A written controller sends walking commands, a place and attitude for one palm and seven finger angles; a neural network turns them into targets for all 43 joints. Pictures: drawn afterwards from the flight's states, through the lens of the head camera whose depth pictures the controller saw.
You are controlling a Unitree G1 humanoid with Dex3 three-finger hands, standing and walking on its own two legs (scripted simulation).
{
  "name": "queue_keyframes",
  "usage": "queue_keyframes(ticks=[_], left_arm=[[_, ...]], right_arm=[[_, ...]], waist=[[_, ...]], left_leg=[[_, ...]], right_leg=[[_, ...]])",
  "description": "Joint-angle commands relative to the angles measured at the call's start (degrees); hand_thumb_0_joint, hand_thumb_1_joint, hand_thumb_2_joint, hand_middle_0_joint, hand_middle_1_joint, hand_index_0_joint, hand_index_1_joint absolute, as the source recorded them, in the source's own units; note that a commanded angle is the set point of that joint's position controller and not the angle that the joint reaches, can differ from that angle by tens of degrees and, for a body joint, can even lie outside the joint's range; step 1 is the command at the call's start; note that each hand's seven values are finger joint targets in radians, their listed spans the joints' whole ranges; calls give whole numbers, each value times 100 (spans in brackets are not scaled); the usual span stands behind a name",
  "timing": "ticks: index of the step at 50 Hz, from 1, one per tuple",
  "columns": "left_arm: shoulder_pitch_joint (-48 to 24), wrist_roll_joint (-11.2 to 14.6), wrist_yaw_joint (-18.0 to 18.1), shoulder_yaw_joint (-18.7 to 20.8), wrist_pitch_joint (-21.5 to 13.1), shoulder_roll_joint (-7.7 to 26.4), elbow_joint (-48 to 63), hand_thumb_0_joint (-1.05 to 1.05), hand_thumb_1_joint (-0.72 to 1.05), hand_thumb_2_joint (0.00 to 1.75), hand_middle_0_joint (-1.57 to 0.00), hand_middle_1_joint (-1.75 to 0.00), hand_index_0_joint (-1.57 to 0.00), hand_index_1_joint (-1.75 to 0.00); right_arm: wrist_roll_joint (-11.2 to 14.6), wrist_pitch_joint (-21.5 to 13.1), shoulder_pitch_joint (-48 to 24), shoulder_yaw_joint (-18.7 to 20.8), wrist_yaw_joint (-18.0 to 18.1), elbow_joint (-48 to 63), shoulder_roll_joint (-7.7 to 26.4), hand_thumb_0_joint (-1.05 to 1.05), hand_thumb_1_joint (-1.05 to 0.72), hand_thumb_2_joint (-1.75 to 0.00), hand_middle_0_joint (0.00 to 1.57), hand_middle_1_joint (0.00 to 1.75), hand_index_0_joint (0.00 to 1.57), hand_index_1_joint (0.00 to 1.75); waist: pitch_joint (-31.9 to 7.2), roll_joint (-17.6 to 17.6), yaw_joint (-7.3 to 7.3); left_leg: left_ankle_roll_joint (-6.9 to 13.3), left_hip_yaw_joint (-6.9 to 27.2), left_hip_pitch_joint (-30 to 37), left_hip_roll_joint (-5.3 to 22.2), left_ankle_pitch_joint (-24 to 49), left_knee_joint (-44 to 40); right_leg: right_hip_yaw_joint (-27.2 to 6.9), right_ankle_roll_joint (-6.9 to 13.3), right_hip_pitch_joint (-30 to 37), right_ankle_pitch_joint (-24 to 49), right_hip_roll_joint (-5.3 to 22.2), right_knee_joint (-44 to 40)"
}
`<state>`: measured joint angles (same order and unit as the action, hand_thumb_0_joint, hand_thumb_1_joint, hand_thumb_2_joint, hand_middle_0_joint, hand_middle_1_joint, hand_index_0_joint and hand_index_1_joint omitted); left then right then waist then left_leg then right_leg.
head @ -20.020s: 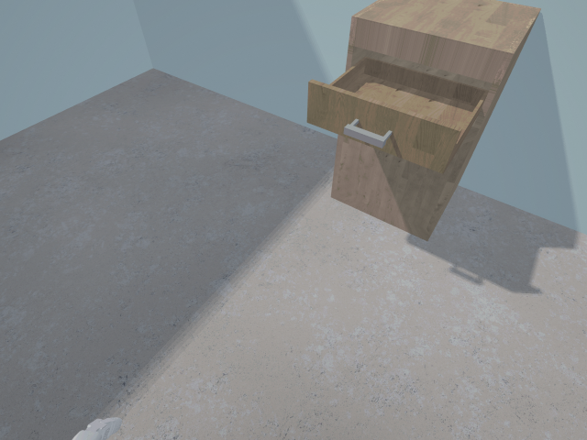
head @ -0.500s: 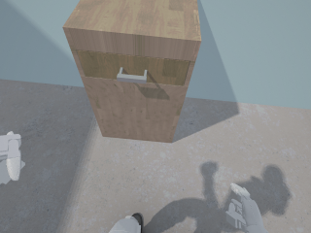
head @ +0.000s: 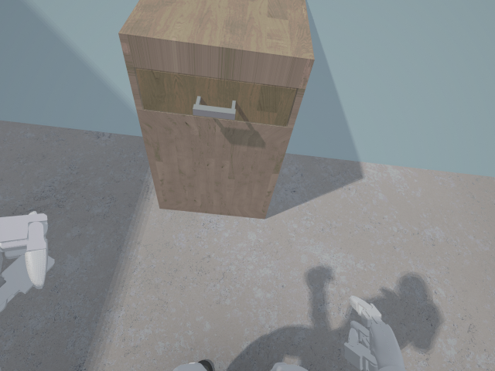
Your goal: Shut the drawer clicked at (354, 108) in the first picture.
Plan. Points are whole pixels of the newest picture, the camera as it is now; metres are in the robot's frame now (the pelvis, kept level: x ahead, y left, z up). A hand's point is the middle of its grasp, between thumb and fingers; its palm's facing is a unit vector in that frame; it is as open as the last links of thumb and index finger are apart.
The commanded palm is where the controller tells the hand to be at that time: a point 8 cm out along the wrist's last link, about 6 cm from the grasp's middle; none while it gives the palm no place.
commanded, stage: stop stepping back and stand still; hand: left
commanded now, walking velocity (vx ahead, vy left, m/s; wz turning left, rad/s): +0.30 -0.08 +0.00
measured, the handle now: (215, 107) +0.79 +0.14 -0.11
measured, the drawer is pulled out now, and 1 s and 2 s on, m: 0.00 0.00 0.00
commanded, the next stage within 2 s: let the arm hang, fingers relaxed in 0.64 s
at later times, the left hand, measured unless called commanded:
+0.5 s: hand (23, 333) +0.13 +0.23 +0.15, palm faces +0.39 -0.82 -0.42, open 3.3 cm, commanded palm +0.06 +0.27 +0.18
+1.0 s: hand out of the picture +0.01 +0.18 -0.17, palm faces +0.09 -0.97 -0.22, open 3.0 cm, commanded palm none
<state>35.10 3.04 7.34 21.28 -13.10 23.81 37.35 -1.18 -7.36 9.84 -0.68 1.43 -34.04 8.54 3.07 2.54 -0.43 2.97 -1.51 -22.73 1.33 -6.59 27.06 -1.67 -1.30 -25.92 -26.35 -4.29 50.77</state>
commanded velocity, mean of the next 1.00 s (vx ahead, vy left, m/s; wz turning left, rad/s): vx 0.09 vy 0.00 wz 0.00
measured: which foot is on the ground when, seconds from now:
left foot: down 0.00-0.16, up 0.18-0.34, down 0.36-1.00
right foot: up 0.00-0.14, down 0.16-1.00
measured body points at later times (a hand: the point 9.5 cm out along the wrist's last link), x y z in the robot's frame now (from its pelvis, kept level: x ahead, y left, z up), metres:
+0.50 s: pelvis -0.07 -0.01 -0.01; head -0.07 +0.00 +0.44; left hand +0.11 +0.27 +0.18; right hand +0.07 -0.27 -0.09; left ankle -0.03 +0.11 -0.74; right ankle -0.08 -0.12 -0.73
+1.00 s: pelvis -0.06 -0.01 -0.01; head -0.05 +0.01 +0.44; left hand +0.01 +0.23 -0.15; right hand +0.07 -0.24 -0.13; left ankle -0.03 +0.10 -0.74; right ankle -0.07 -0.12 -0.74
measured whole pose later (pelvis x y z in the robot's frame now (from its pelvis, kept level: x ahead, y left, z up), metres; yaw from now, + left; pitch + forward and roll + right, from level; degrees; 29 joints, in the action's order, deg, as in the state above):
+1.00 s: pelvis -0.06 -0.01 -0.01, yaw +4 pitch -1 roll +0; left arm 17.9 -2.7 2.5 2.5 2.8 10.6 -40.2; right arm -1.7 0.1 9.8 -0.4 0.1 -48.0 10.6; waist 2.5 2.9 0.7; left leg 1.0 -0.3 -19.5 -0.9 -14.5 34.8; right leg 3.1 0.7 -14.4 -20.4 0.9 35.7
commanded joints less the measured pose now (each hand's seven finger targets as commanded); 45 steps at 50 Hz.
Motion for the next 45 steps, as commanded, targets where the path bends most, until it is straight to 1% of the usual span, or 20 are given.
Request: queue_keyframes(ticks=[1,5,6,8,9,12,16,19,21,25,26,28,29,32,34,36,37,40,43,45], left_arm=[[571,78,192,791,-256,892,1729,0,90,90,-140,-160,-140,-160],[769,81,250,868,-13,813,900,0,90,90,-140,-160,-140,-160],[766,77,235,891,14,876,688,0,90,90,-140,-160,-140,-160],[378,185,204,939,-19,1026,610,0,90,90,-140,-160,-140,-160],[144,219,268,1068,-43,1112,653,0,90,90,-140,-160,-140,-160],[-124,100,190,478,42,597,261,0,90,90,-140,-160,-140,-160],[-542,-83,255,214,-70,516,310,0,90,90,-140,-160,-140,-160],[-696,-133,301,454,-222,797,930,0,90,90,-140,-160,-140,-160],[-728,-183,285,659,-278,938,1143,0,90,90,-140,-160,-140,-160],[89,-151,278,721,-244,801,1019,0,90,90,-140,-160,-140,-160],[254,-159,259,705,-265,751,854,0,90,90,-140,-160,-140,-160],[223,-82,247,839,-276,873,608,0,90,90,-140,-160,-140,-160],[216,-58,239,784,-258,745,392,0,90,90,-140,-160,-140,-160],[204,-57,220,734,-309,628,133,0,90,90,-140,-160,-140,-160],[42,-61,229,645,-346,587,158,0,90,90,-140,-160,-140,-160],[-23,-40,214,562,-386,564,330,0,90,90,-140,-160,-140,-160],[-621,-636,-632,-1585,639,-373,-4157,0,90,90,-140,-160,-140,-160],[-741,-504,-675,-1529,1314,-833,-4465,0,90,90,-128,-147,-128,-147],[-1120,-547,-695,-1561,1241,-458,-5499,0,90,90,-116,-134,-116,-134],[-1439,-517,-664,-1591,1249,-302,-6268,0,90,90,-108,-125,-108,-125]], right_arm=[[65,-342,-184,376,47,900,998,0,-90,-90,20,30,20,30],[41,-75,-320,287,178,892,914,0,-90,-90,20,30,20,30],[34,8,-302,308,204,855,912,0,-90,-90,20,30,20,30],[26,155,-192,345,231,682,927,0,-90,-90,20,30,20,30],[-33,151,-233,295,213,614,954,0,-90,-90,20,30,20,30],[185,66,-227,350,256,642,995,0,-90,-90,20,30,20,30],[149,-184,-265,276,450,565,1029,0,-90,-90,20,30,20,30],[170,-313,-149,306,491,748,1200,0,-90,-90,20,30,20,30],[65,-385,-65,255,446,624,1004,0,-90,-90,20,30,20,30],[123,-458,-113,268,290,670,1012,0,-90,-90,20,30,20,30],[120,-402,-110,299,251,688,987,0,-90,-90,20,30,20,30],[119,-275,-136,375,187,715,940,0,-90,-90,20,30,20,30],[161,-215,-97,451,169,672,995,0,-90,-90,20,30,20,30],[179,-120,-74,297,171,623,866,0,-90,-90,20,30,20,30],[175,-148,-186,246,253,612,848,0,-90,-90,20,30,20,30],[141,-217,-257,295,311,641,983,0,-90,-90,20,30,20,30],[64,-301,-204,551,-271,-672,1898,0,-90,-90,20,30,20,30],[39,286,-22,378,-140,-456,1211,0,-90,-90,20,30,20,30],[5,389,17,308,-111,-531,1064,0,-90,-90,20,30,20,30],[-40,532,111,338,-91,-701,1022,0,-90,-90,20,30,20,30]], waist=[[-1319,-1487,112],[-852,-1502,140],[-768,-992,159],[-673,650,185],[-568,579,159],[-332,765,199],[21,-291,202],[-218,-1503,156],[-274,-1707,178],[-602,-1082,10],[-569,-617,42],[-297,630,82],[-76,579,79],[-260,428,185],[-415,224,214],[-557,-542,82],[-516,-848,310],[-862,-299,43],[-1023,1212,-16],[-1002,1383,78]], left_leg=[[328,1319,847,1293,-1621,-1554],[-300,637,-214,556,-3114,-1762],[-411,243,-136,231,-2695,-1049],[-429,26,617,-98,-1283,1780],[-366,114,286,-12,-947,2202],[-254,306,-77,169,-1207,1961],[-15,-2,985,145,-1386,-143],[533,1892,1416,1249,-1065,-918],[639,2217,1105,1393,-1203,-1346],[234,774,206,832,-917,-411],[45,378,-214,430,-1339,111],[-251,-32,-701,-117,-1752,1815],[-287,82,-732,-42,-1762,2423],[-213,198,-331,234,-1429,1341],[-175,-47,728,84,-521,21],[34,603,1346,551,224,-578],[248,1206,1024,885,2143,460],[444,1182,304,996,2133,278],[45,619,399,267,775,762],[-91,319,553,-31,384,878]], right_leg=[[259,28,810,-165,150,-776],[838,269,2340,-61,-18,-2877],[528,415,2158,-85,288,-3451],[-1233,1077,299,-748,1856,-4444],[-1368,1277,288,-147,2289,-4485],[-826,1049,558,-469,1955,-3886],[-235,630,276,-566,1322,-3058],[380,141,112,608,430,-1326],[344,147,223,-148,463,-775],[329,155,1890,761,522,-2471],[-155,260,2155,819,758,-2939],[-2224,892,1475,-740,2027,-4055],[-2306,1053,1164,-725,2212,-4196],[-1120,1051,1526,1717,1924,-3284],[-326,624,1315,1889,1409,-2820],[3,196,1077,1594,820,-2342],[354,83,196,2609,1006,-999],[242,65,975,958,726,-1145],[-213,312,1529,2958,1140,-2123],[-385,586,1586,4148,1430,-2182]])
